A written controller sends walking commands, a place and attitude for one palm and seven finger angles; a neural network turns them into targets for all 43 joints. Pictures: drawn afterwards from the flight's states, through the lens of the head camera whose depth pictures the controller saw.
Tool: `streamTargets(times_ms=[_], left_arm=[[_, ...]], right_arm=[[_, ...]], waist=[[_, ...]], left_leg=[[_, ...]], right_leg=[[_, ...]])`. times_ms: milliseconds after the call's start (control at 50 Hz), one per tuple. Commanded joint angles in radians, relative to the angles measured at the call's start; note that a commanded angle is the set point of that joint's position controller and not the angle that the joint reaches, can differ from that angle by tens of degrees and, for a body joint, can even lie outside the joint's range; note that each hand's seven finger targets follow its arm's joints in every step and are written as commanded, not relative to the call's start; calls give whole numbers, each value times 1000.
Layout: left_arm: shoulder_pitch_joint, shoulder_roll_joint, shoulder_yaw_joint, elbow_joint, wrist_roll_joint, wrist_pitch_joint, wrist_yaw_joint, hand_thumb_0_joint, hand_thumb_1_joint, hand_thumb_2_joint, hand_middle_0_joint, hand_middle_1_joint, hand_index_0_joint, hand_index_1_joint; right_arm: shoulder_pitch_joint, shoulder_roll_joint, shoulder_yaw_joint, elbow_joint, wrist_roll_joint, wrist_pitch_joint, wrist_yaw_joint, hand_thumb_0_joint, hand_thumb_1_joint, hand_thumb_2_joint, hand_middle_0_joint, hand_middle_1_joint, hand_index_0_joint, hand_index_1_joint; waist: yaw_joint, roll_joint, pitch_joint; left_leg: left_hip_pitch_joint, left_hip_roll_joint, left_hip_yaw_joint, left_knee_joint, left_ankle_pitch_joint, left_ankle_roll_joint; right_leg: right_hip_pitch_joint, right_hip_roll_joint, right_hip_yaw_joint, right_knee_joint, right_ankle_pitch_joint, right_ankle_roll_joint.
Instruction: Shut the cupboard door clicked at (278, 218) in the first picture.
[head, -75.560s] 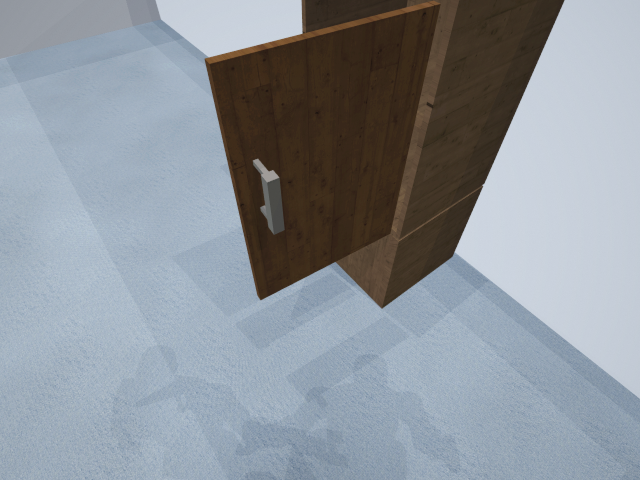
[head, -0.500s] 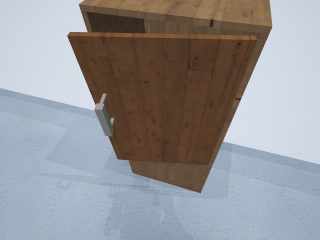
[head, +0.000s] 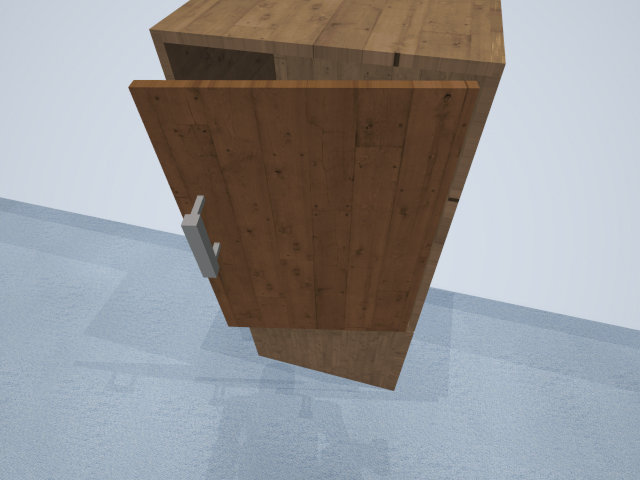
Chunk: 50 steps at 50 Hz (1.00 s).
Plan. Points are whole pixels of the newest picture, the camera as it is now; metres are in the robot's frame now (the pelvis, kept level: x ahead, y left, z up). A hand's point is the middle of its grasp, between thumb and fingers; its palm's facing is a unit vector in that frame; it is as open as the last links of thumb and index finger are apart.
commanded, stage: come to a stop and stand still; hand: left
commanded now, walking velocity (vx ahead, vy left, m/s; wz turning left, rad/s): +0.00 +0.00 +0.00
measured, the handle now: (205, 237) +0.46 +0.22 +0.01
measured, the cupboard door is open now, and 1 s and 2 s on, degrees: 13 13 13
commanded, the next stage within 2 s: look again from close up in 1.34 s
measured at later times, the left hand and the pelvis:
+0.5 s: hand out of the picture -0.04 +0.22 -0.17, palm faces +0.04 -0.98 -0.20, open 7.4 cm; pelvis -0.04 +0.04 +0.00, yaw +2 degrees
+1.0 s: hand out of the picture -0.03 +0.21 -0.17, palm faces +0.05 -0.99 -0.14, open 7.4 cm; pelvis -0.02 +0.05 +0.01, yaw +1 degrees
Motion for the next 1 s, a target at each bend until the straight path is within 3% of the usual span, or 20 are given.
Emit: streamTargets(times_ms=[0, 20, 60, 80, 100, 140, 180, 280, 360, 420, 500, 660, 740, 880, 980], left_arm=[[53, 165, 23, -72, -2, -28, 14, 0, 900, 900, -200, -300, -200, -300], [22, 166, 24, -81, -3, -24, 12, 0, 900, 900, -200, -300, -200, -300], [7, 153, 19, -87, -10, -15, 6, 0, 900, 900, -200, -300, -200, -300], [14, 145, 18, -87, -10, -11, 4, 0, 900, 900, -200, -300, -200, -300], [12, 146, 17, -86, -7, -3, 1, 0, 900, 900, -200, -300, -200, -300], [24, 155, 17, -77, -4, 0, -4, 0, 900, 900, -200, -300, -200, -300], [36, 150, 16, -73, -6, 3, -9, 0, 900, 900, -200, -300, -200, -300], [54, 143, 19, -73, -6, 10, -14, 0, 900, 900, -200, -300, -200, -300], [62, 133, 17, -63, -6, 7, -15, 0, 900, 900, -200, -300, -200, -300], [78, 128, 13, -50, -8, 5, -15, 0, 900, 900, -200, -300, -200, -300], [94, 117, 8, -30, -7, 5, -16, 0, 900, 900, -200, -300, -200, -300], [116, 97, -2, 8, -8, -6, -14, 0, 900, 900, -200, -300, -200, -300], [116, 91, -6, 25, -7, -7, -12, 0, 900, 900, -200, -300, -200, -300], [114, 91, -7, 42, -8, -11, -10, 0, 900, 900, -200, -300, -200, -300], [106, 94, -9, 50, -9, -11, -10, 0, 900, 900, -200, -300, -200, -300]], right_arm=[[78, -47, -12, -67, 7, -25, 5, 0, -900, -900, 200, 300, 200, 300], [90, -53, -12, -55, 5, -28, 7, 0, -900, -900, 200, 300, 200, 300], [86, -93, -10, -56, -2, -34, 4, 0, -900, -900, 200, 300, 200, 300], [77, -98, -7, -60, -7, -30, 5, 0, -900, -900, 200, 300, 200, 300], [62, -93, -5, -61, -7, -27, 7, 0, -900, -900, 200, 300, 200, 300], [73, -92, 1, -55, -10, -27, 10, 0, -900, -900, 200, 300, 200, 300], [97, -97, 2, -52, -13, -26, 10, 0, -900, -900, 200, 300, 200, 300], [133, -109, 1, -40, -16, -28, 10, 0, -900, -900, 200, 300, 200, 300], [155, -104, 5, -26, -14, -32, 9, 0, -900, -900, 200, 300, 200, 300], [166, -96, 6, -7, -12, -36, 8, 0, -900, -900, 200, 300, 200, 300], [176, -100, 7, 9, -9, -37, 7, 0, -900, -900, 200, 300, 200, 300], [178, -85, 12, 42, -1, -51, 4, 0, -900, -900, 200, 300, 200, 300], [171, -79, 14, 58, 2, -52, 2, 0, -900, -900, 200, 300, 200, 300], [154, -79, 18, 74, 4, -59, -1, 0, -900, -900, 200, 300, 200, 300], [135, -78, 20, 81, 5, -56, -2, 0, -900, -900, 200, 300, 200, 300]], waist=[[-29, -187, -113], [-35, -117, -79], [-27, -30, -5], [-18, -47, 43], [-15, 14, 84], [-13, 36, 110], [-12, -2, 94], [-9, -4, 39], [-7, -31, 41], [-3, 2, 27], [-3, 1, 55], [-3, -22, 12], [-5, -16, 37], [-5, -25, 11], [-5, -32, 29]], left_leg=[[17, -21, -15, -50, 21, 19], [68, -14, -21, -105, 98, 20], [70, 50, -91, -145, 190, 41], [27, 61, -104, -164, 126, 47], [-17, 45, -115, -188, 27, 42], [-51, 37, -127, -221, -36, 43], [-63, 31, -131, -237, -94, 43], [-93, 40, -164, -278, -177, 50], [-112, 40, -175, -284, -152, 54], [-101, 48, -185, -303, -149, 57], [-123, 54, -200, -327, -189, 58], [-47, 56, -186, -312, -49, 60], [-30, 53, -174, -309, -7, 56], [23, 51, -151, -288, 115, 54], [31, 47, -141, -284, 127, 50]], right_leg=[[118, -218, 150, -68, 757, -49], [58, -187, 130, -66, 609, -42], [-51, -135, 120, -111, 234, -11], [-75, -121, 128, -153, 92, -7], [-95, -122, 136, -182, -59, -11], [-99, -110, 136, -191, -118, -11], [-97, -107, 134, -197, -172, -10], [-63, -98, 112, -171, -193, -2], [-52, -103, 111, -165, -160, -4], [-40, -101, 101, -160, -126, -3], [-46, -97, 102, -156, -121, 0], [-13, -109, 101, -156, 26, 6], [-21, -111, 99, -165, 51, 10], [3, -120, 98, -174, 110, 17], [2, -123, 102, -190, 108, 18]])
